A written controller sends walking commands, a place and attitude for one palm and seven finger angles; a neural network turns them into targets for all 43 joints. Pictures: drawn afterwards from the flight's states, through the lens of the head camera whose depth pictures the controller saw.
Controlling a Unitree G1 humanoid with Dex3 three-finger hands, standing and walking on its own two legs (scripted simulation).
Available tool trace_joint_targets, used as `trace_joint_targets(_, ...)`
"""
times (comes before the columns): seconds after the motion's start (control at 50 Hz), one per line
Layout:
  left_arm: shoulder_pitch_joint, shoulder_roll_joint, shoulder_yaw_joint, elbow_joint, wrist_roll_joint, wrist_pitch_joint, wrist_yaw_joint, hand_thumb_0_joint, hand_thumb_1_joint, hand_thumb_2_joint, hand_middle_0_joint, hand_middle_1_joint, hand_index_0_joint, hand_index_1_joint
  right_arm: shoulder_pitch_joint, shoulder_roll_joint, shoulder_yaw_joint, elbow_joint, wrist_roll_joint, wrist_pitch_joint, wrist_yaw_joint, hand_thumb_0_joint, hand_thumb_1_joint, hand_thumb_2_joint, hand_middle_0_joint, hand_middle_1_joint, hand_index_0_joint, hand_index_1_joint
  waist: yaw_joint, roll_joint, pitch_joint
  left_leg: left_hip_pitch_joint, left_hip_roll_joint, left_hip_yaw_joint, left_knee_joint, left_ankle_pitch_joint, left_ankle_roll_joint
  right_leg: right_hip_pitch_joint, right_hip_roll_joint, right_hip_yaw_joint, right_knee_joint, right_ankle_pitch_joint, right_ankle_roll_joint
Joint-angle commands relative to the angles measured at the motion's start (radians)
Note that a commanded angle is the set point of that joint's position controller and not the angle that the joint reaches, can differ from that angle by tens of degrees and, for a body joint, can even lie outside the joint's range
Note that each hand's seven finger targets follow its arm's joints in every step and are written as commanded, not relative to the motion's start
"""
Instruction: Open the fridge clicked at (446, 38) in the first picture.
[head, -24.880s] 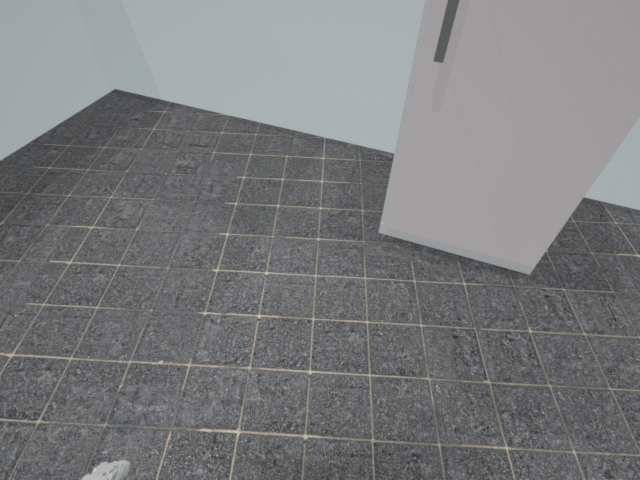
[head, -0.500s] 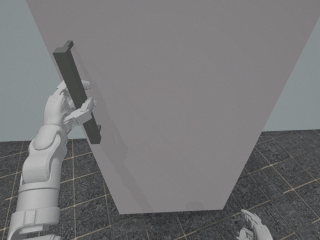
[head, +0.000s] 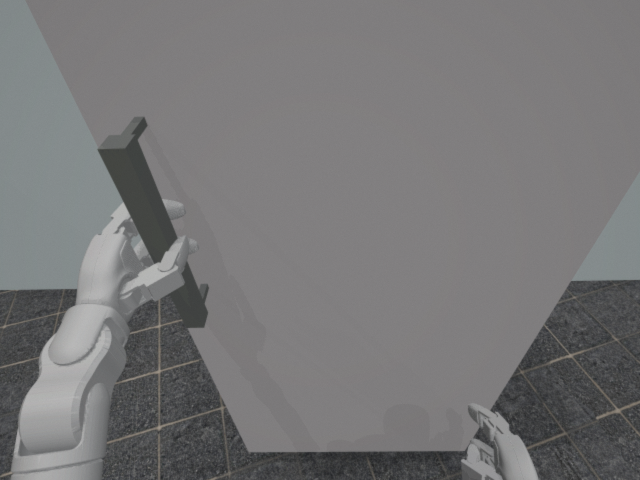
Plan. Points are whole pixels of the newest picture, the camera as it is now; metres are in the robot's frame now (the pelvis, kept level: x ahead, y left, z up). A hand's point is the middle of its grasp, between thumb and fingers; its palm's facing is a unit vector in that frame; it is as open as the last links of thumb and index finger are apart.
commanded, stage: pull the door a little, standing still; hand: left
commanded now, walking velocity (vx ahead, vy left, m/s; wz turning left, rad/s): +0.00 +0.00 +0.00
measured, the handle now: (171, 236) +0.35 +0.21 +0.17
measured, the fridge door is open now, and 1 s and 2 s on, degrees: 0 0 8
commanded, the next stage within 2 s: walk backward, drawing the door open in 0.04 s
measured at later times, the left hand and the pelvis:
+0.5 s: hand (175, 266) +0.31 +0.19 +0.16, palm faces +0.40 -0.81 -0.43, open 6.9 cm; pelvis +0.08 -0.04 -0.01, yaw -1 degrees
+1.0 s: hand (178, 266) +0.31 +0.19 +0.16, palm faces +0.40 -0.85 -0.33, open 7.1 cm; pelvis +0.03 -0.06 -0.01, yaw +5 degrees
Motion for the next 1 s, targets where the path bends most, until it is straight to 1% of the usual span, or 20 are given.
trace_joint_targets(0.0, -0.003, 0.187, 0.065, -0.421, -0.021, -0.094, -0.044, 0.0, 0.9, 0.9, -0.45, -1.4, -0.45, -1.4, -0.168, -0.106, -0.043, -0.194, -0.005, -0.066, 0.007, 0.0, -0.9, -0.9, 0.2, 0.3, 0.2, 0.3, 0.056, -0.028, -0.136, 0.173, -0.003, -0.03, 0.047, 0.653, 0.033, -0.023, -0.001, -0.012, -0.001, 0.697, 0.007)
trace_joint_targets(0.12, 0.239, 0.188, 0.094, -0.592, -0.048, -0.094, -0.082, 0.0, 0.9, 0.9, -0.45, -1.4, -0.45, -1.4, -0.146, -0.097, -0.039, -0.219, -0.011, -0.076, 0.029, 0.0, -0.9, -0.9, 0.2, 0.3, 0.2, 0.3, 0.061, -0.021, -0.161, 0.158, -0.004, -0.025, 0.082, 0.775, 0.029, 0.0, -0.014, -0.021, 0.032, 0.868, 0.031)
trace_joint_targets(0.14, -0.154, 0.406, 0.179, -0.54, 0.138, -0.249, 0.069, 0.0, 0.9, 0.9, -0.45, -1.4, -0.45, -1.4, -0.094, -0.148, -0.041, -0.221, -0.026, -0.056, 0.004, 0.0, -0.9, -0.9, 0.2, 0.3, 0.2, 0.3, -0.025, -0.015, -0.023, 0.184, 0.003, 0.031, 0.165, 0.838, 0.045, -0.149, 0.014, 0.035, 0.047, 0.94, 0.06)
trace_joint_targets(0.16, 0.062, 0.216, 0.08, -0.357, 0.132, -0.29, 0.113, 0.0, 0.9, 0.9, -0.45, -1.4, -0.45, -1.4, -0.056, -0.138, -0.061, -0.186, -0.042, -0.042, 0.003, 0.0, -0.9, -0.9, 0.2, 0.3, 0.2, 0.3, -0.042, -0.034, -0.046, 0.204, 0.016, -0.024, 0.183, 0.914, 0.06, -0.17, 0.023, -0.008, 0.149, 0.895, 0.065)
trace_joint_targets(0.22, 0.196, 0.169, 0.02, -0.455, 0.154, -0.348, 0.149, 0.0, 0.9, 0.9, -0.45, -1.4, -0.45, -1.4, -0.065, -0.147, -0.079, -0.21, -0.066, -0.034, 0.024, 0.0, -0.9, -0.9, 0.2, 0.3, 0.2, 0.3, -0.046, 0.247, -0.039, 0.499, 0.146, -0.152, 0.083, 1.308, 0.11, -0.541, 0.103, -0.014, 0.328, -0.026, 0.069)
trace_joint_targets(0.26, 0.213, 0.178, 0.047, -0.492, 0.163, -0.387, 0.175, 0.0, 0.9, 0.9, -0.45, -1.4, -0.45, -1.4, -0.072, -0.133, -0.081, -0.209, -0.088, -0.042, 0.029, 0.0, -0.9, -0.9, 0.2, 0.3, 0.2, 0.3, -0.037, 0.28, 0.038, 0.477, 0.163, -0.176, 0.069, 1.275, 0.094, -0.581, 0.087, -0.003, 0.266, -0.184, 0.032)
trace_joint_targets(0.3, 0.267, 0.22, 0.093, -0.547, 0.164, -0.413, 0.201, 0.0, 0.9, 0.9, -0.45, -1.4, -0.45, -1.4, -0.062, -0.127, -0.086, -0.215, -0.073, -0.041, 0.031, 0.0, -0.9, -0.9, 0.2, 0.3, 0.2, 0.3, -0.035, 0.226, 0.006, 0.502, 0.133, -0.125, 0.122, 1.213, 0.063, -0.525, 0.083, -0.02, 0.129, -0.056, 0.022)
trace_joint_targets(0.34, 0.345, 0.217, 0.109, -0.567, 0.161, -0.431, 0.207, 0.0, 0.9, 0.9, -0.45, -1.4, -0.45, -1.4, -0.075, -0.1, -0.075, -0.242, -0.054, -0.033, 0.016, 0.0, -0.9, -0.9, 0.2, 0.3, 0.2, 0.3, -0.02, 0.113, -0.03, 0.325, 0.081, -0.078, 0.24, 1.038, 0.031, -0.241, 0.057, -0.025, -0.112, 0.321, 0.028)
trace_joint_targets(0.36, 0.376, 0.256, 0.151, -0.583, 0.163, -0.442, 0.209, 0.0, 0.9, 0.9, -0.45, -1.4, -0.45, -1.4, -0.094, -0.094, -0.075, -0.265, -0.045, -0.028, 0.002, 0.0, -0.9, -0.9, 0.2, 0.3, 0.2, 0.3, 0.002, -0.01, -0.037, 0.067, 0.023, -0.05, 0.314, 0.656, 0.016, 0.035, 0.001, 0.02, -0.122, 0.748, 0.017)
trace_joint_targets(0.38, 0.41, 0.307, 0.198, -0.593, 0.165, -0.463, 0.218, 0.0, 0.9, 0.9, -0.45, -1.4, -0.45, -1.4, -0.113, -0.083, -0.078, -0.292, -0.044, -0.035, -0.018, 0.0, -0.9, -0.9, 0.2, 0.3, 0.2, 0.3, 0.02, -0.157, -0.091, -0.202, -0.066, -0.04, 0.452, 0.014, -0.001, 0.249, -0.187, 0.167, 0.011, 1.261, -0.033)
trace_joint_targets(0.4, 0.528, 0.302, 0.222, -0.47, 0.168, -0.472, 0.229, 0.0, 0.9, 0.9, -0.45, -1.4, -0.45, -1.4, -0.105, -0.053, -0.069, -0.288, -0.055, -0.066, -0.038, 0.0, -0.9, -0.9, 0.2, 0.3, 0.2, 0.3, 0.035, -0.22, -0.094, -0.263, -0.099, -0.107, 0.552, -0.339, 0.017, 0.18, -0.314, 0.226, 0.039, 1.368, -0.032)
trace_joint_targets(0.42, 0.569, 0.256, 0.204, -0.387, 0.171, -0.47, 0.236, 0.0, 0.9, 0.9, -0.45, -1.4, -0.45, -1.4, -0.068, -0.042, -0.06, -0.268, -0.053, -0.088, -0.046, 0.0, -0.9, -0.9, 0.2, 0.3, 0.2, 0.3, 0.035, -0.239, -0.022, -0.303, -0.098, -0.113, 0.605, -0.368, 0.025, 0.135, -0.309, 0.192, 0.042, 1.371, 0.034)
trace_joint_targets(0.48, 0.479, 0.238, 0.193, -0.336, 0.204, -0.524, 0.256, 0.0, 0.9, 0.9, -0.45, -1.4, -0.45, -1.4, -0.035, -0.073, -0.077, -0.203, -0.047, -0.079, -0.038, 0.0, -0.9, -0.9, 0.2, 0.3, 0.2, 0.3, 0.001, -0.288, -0.094, -0.347, -0.075, -0.1, 0.745, -0.283, 0.001, 0.136, -0.273, 0.131, 0.074, 1.316, 0.141)
trace_joint_targets(0.6, 0.355, 0.309, 0.23, -0.377, 0.22, -0.553, 0.297, 0.0, 0.9, 0.9, -0.45, -1.4, -0.45, -1.4, -0.099, -0.075, -0.083, -0.17, -0.046, -0.036, -0.057, 0.0, -0.9, -0.9, 0.2, 0.3, 0.2, 0.3, -0.017, -0.179, -0.057, -0.26, -0.048, -0.025, 0.621, -0.206, -0.022, -0.039, -0.26, 0.064, -0.002, 0.95, 0.062)
trace_joint_targets(0.68, 0.318, 0.32, 0.231, -0.415, 0.226, -0.555, 0.314, 0.0, 0.9, 0.9, -0.45, -1.4, -0.45, -1.4, -0.105, -0.065, -0.075, -0.157, -0.048, -0.041, -0.051, 0.0, -0.9, -0.9, 0.2, 0.3, 0.2, 0.3, -0.008, -0.2, -0.006, -0.205, -0.069, 0.058, 0.452, -0.188, -0.016, -0.081, -0.233, 0.028, -0.053, 0.989, 0.146)
trace_joint_targets(0.78, 0.269, 0.35, 0.228, -0.467, 0.212, -0.588, 0.329, 0.0, 0.9, 0.9, -0.45, -1.4, -0.45, -1.4, -0.078, -0.077, -0.072, -0.145, -0.053, -0.041, -0.047, 0.0, -0.9, -0.9, 0.2, 0.3, 0.2, 0.3, -0.024, -0.042, -0.066, -0.074, -0.037, 0.018, 0.068, 0.049, 0.0, -0.019, -0.189, 0.015, 0.063, 0.892, 0.112)
trace_joint_targets(0.8, 0.244, 0.376, 0.239, -0.489, 0.202, -0.597, 0.335, 0.0, 0.9, 0.9, -0.45, -1.4, -0.45, -1.4, -0.079, -0.097, -0.083, -0.139, -0.048, -0.04, -0.051, 0.0, -0.9, -0.9, 0.2, 0.3, 0.2, 0.3, -0.033, 0.034, -0.096, 0.031, 0.04, -0.056, -0.012, 0.281, 0.026, -0.069, -0.146, 0.001, 0.175, 0.773, 0.132)
trace_joint_targets(0.84, 0.172, 0.355, 0.231, -0.499, 0.193, -0.618, 0.326, 0.0, 0.9, 0.9, -0.45, -1.4, -0.45, -1.4, -0.098, -0.089, -0.081, -0.153, -0.059, -0.07, -0.024, 0.0, -0.9, -0.9, 0.2, 0.3, 0.2, 0.3, 0.012, 0.277, -0.144, 0.098, 0.386, -0.517, -0.026, 0.979, 0.233, -0.319, -0.004, 0.125, 0.574, -0.264, 0.093)
trace_joint_targets(0.88, 0.133, 0.346, 0.221, -0.45, 0.219, -0.613, 0.297, 0.0, 0.9, 0.9, -0.45, -1.4, -0.45, -1.4, -0.101, -0.065, -0.092, -0.117, -0.072, -0.113, -0.011, 0.0, -0.9, -0.9, 0.2, 0.3, 0.2, 0.3, 0.009, 0.172, -0.078, 0.037, 0.33, -0.409, -0.016, 0.923, 0.21, -0.372, 0.03, 0.146, 0.66, -0.322, 0.021)
trace_joint_targets(0.98, -0.067, 0.323, 0.168, -0.397, 0.21, -0.589, 0.282, 0.0, 0.9, 0.9, -0.45, -1.4, -0.45, -1.4, -0.049, -0.096, -0.11, -0.059, -0.059, -0.16, -0.013, 0.0, -0.9, -0.9, 0.2, 0.3, 0.2, 0.3, -0.02, 0.141, -0.154, 0.238, 0.204, -0.283, 0.035, 0.91, 0.12, -0.387, 0.046, 0.061, 0.458, -0.178, 0.048)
